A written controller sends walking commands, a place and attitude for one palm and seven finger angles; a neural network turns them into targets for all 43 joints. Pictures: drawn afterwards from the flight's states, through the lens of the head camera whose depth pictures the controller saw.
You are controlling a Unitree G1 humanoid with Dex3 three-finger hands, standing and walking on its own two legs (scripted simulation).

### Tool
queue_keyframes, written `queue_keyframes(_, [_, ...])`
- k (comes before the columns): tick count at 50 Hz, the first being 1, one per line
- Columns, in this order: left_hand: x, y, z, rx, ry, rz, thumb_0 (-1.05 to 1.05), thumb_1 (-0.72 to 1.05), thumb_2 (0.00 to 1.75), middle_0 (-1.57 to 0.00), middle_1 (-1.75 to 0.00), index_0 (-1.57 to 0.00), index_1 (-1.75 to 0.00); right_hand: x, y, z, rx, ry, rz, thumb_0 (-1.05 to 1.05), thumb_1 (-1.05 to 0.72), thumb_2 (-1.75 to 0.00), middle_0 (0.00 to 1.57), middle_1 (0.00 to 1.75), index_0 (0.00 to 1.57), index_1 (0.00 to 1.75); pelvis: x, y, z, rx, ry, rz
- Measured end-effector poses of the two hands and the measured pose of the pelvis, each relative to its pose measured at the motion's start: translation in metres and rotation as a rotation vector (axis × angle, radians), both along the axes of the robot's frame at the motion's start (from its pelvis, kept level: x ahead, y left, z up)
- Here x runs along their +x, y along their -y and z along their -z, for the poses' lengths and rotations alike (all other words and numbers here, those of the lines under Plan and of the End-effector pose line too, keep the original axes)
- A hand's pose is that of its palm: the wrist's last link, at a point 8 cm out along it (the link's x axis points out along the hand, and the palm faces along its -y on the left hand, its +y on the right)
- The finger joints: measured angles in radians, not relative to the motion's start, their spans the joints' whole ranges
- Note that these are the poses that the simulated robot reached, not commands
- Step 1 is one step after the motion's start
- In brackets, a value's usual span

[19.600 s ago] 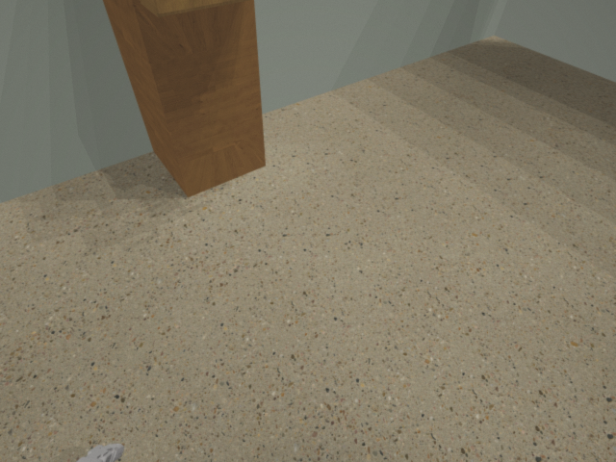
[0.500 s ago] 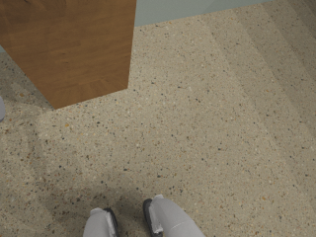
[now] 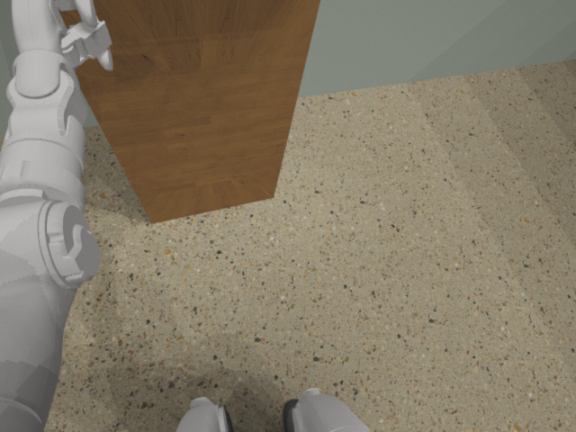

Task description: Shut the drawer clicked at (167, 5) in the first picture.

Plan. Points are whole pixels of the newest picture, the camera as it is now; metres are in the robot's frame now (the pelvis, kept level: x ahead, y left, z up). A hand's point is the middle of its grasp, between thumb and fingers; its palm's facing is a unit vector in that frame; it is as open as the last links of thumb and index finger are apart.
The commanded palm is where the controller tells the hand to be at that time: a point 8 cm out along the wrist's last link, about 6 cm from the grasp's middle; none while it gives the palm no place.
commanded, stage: pull the fist back off the drawer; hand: left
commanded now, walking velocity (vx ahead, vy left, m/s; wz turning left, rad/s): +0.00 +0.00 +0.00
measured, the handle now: out of the picture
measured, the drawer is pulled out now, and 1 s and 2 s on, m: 0.06 0.06 0.06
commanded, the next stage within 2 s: draw the hand back to the body in 0.16 s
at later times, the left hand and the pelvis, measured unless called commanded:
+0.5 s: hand (93, 74) +0.52 +0.14 +0.13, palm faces +0.11 -0.99 -0.05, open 3.3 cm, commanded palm +0.47 +0.18 +0.14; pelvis -0.01 -0.02 +0.01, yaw -1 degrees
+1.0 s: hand out of the picture +0.32 +0.19 +0.16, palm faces +0.24 -0.95 -0.21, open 3.3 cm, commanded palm +0.27 +0.23 +0.19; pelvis -0.02 -0.03 +0.04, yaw +2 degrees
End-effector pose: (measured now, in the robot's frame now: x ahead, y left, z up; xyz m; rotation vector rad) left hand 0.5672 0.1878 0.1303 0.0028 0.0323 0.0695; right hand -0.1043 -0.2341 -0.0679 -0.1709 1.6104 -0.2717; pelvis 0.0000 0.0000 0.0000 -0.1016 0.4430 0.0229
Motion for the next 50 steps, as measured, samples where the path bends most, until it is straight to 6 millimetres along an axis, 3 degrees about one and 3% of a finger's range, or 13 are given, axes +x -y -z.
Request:
queue_keyframes(9, [-0.021, 0.016, 0.008, -0.001, -0.007, -0.029, 0.02, 0.90, 0.90, -1.40, -1.60, -1.40, -1.60, 0.038, 0.025, 0.015, -0.023, 0.126, -0.070, 0.00, -0.90, -0.90, 0.20, 0.30, 0.20, 0.30, -0.008, 0.005, 0.003, 0.016, 0.030, -0.007])
queue_keyframes(18, [-0.025, 0.011, -0.004, 0.006, 0.036, -0.062, 0.02, 0.90, 0.90, -1.40, -1.60, -1.40, -1.60, 0.025, 0.031, 0.023, -0.014, 0.125, -0.044, 0.00, -0.91, -0.90, 0.20, 0.30, 0.20, 0.30, -0.020, 0.016, 0.005, 0.032, 0.030, 0.009])
queue_keyframes(22, [-0.046, 0.000, -0.007, 0.052, 0.040, -0.048, 0.02, 0.90, 0.90, -1.40, -1.60, -1.40, -1.60, 0.018, 0.029, 0.022, 0.016, 0.124, -0.014, 0.00, -0.91, -0.90, 0.20, 0.30, 0.20, 0.30, -0.016, 0.020, -0.002, 0.043, 0.057, 0.029])
queue_keyframes(26, [-0.080, -0.010, -0.004, 0.032, 0.006, -0.040, 0.02, 0.90, 0.90, -1.40, -1.60, -1.40, -1.60, 0.028, 0.032, 0.019, 0.036, 0.164, -0.004, 0.00, -0.90, -0.90, 0.20, 0.30, 0.20, 0.30, -0.011, 0.024, -0.012, 0.050, 0.116, 0.034])
queue_keyframes(31, [-0.124, -0.017, -0.015, 0.011, 0.053, -0.053, 0.02, 0.90, 0.90, -1.40, -1.60, -1.40, -1.60, 0.070, 0.046, 0.015, 0.012, 0.302, -0.042, 0.00, -0.90, -0.90, 0.21, 0.30, 0.20, 0.30, -0.008, 0.029, -0.021, 0.054, 0.193, 0.015])
queue_keyframes(38, [-0.179, -0.025, -0.028, 0.044, 0.068, -0.033, 0.02, 0.90, 0.90, -1.40, -1.60, -1.40, -1.60, 0.154, 0.061, 0.004, -0.021, 0.566, -0.135, 0.00, -0.91, -0.90, 0.20, 0.30, 0.20, 0.30, -0.014, 0.030, -0.026, 0.067, 0.281, -0.004])
queue_keyframes(45, [-0.246, -0.032, -0.041, 0.192, 0.092, -0.087, 0.02, 0.90, 0.90, -1.40, -1.60, -1.40, -1.60, 0.230, 0.047, -0.024, -0.005, 0.784, -0.190, 0.01, -0.91, -0.90, 0.20, 0.30, 0.20, 0.30, -0.019, 0.030, -0.038, 0.088, 0.372, 0.006])
queue_keyframes(50, [-0.285, -0.046, -0.044, 0.229, 0.092, -0.167, 0.02, 0.90, 0.90, -1.40, -1.60, -1.40, -1.60, 0.266, 0.027, -0.043, 0.019, 0.867, -0.260, 0.01, -0.91, -0.90, 0.20, 0.30, 0.20, 0.30, -0.022, 0.031, -0.045, 0.095, 0.422, -0.009])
